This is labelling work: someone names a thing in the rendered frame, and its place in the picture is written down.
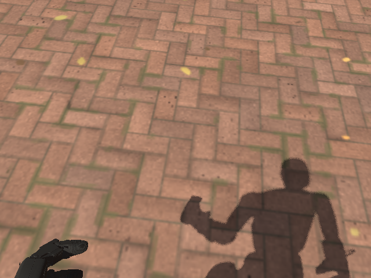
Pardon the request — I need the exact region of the robot left hand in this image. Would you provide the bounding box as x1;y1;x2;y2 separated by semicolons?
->
14;239;88;278

